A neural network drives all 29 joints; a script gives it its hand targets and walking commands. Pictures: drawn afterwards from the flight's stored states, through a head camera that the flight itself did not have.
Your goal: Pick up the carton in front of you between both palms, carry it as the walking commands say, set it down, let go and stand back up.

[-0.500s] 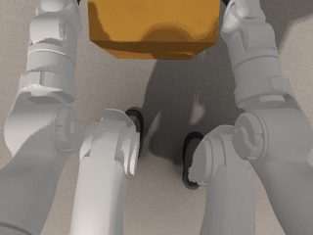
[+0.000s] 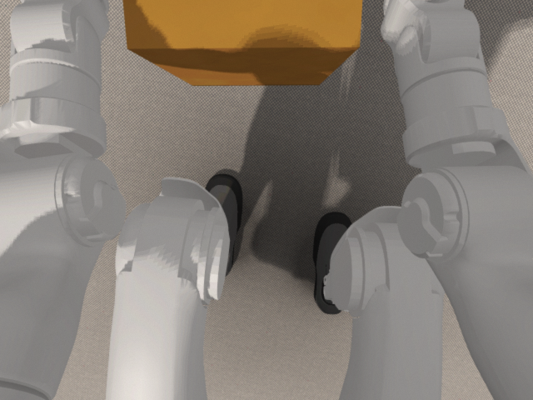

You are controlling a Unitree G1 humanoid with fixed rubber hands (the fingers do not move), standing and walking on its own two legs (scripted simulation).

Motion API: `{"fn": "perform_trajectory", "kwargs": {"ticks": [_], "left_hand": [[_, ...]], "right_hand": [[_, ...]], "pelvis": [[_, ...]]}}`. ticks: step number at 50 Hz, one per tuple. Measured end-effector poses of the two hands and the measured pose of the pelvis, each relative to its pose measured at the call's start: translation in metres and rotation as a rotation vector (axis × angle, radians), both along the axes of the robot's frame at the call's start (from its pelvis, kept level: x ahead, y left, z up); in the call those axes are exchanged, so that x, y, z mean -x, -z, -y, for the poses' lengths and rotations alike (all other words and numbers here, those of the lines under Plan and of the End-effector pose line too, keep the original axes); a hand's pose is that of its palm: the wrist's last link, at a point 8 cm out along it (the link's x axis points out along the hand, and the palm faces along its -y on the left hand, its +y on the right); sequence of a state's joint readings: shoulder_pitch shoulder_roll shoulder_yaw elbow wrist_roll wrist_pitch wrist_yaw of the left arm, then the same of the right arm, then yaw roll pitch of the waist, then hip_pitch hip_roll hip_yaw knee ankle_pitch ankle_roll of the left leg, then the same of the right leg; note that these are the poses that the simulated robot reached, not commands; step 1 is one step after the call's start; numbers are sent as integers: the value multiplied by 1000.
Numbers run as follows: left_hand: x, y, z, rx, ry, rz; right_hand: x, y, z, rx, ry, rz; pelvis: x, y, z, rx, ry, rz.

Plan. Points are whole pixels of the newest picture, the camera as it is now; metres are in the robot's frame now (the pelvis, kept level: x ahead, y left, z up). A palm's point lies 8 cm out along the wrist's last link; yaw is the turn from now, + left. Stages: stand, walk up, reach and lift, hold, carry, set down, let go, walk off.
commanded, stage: set down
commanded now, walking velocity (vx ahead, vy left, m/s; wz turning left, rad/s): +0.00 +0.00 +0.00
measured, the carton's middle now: out of the picture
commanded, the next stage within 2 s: let go in 1.60 s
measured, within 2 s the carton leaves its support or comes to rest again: rests again in 0.34 s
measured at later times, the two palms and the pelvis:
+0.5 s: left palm out of the picture +0.51 +0.29 -0.19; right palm out of the picture +0.58 -0.08 -0.18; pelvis +0.01 +0.01 +0.00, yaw +0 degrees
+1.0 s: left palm out of the picture +0.53 +0.30 -0.02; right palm out of the picture +0.60 -0.07 -0.02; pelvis +0.01 +0.01 +0.08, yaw +1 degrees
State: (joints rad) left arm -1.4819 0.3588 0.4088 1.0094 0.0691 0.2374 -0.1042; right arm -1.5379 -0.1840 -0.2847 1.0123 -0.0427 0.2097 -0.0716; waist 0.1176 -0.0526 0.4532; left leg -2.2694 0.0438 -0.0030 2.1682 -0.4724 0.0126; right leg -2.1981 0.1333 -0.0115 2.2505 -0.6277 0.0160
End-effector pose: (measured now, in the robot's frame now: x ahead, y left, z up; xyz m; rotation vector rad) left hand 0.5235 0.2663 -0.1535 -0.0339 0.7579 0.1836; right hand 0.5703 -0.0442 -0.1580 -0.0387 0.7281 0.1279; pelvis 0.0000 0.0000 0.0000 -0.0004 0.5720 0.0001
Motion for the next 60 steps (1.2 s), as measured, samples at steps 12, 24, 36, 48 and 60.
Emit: {"fn": "perform_trajectory", "kwargs": {"ticks": [12,24,36,48,60], "left_hand": [[-3,4,-2,16,8,19],[11,36,-24,-72,-113,-26],[-8,-26,-35,-57,-130,106],[-4,-121,-37,-59,-121,102],[-6,-180,-43,-75,-116,115]], "right_hand": [[-5,4,0,-8,-19,23],[-7,28,34,106,29,3],[-22,-31,22,96,25,109],[-26,-129,21,109,57,86],[-27,-184,30,111,63,111]], "pelvis": [[-2,0,2,-4,-4,26],[-10,-1,-5,8,-4,7],[-8,-13,-6,14,-26,-18],[-13,-75,-8,39,-43,-153],[-23,-129,-11,40,-44,-226]]}}
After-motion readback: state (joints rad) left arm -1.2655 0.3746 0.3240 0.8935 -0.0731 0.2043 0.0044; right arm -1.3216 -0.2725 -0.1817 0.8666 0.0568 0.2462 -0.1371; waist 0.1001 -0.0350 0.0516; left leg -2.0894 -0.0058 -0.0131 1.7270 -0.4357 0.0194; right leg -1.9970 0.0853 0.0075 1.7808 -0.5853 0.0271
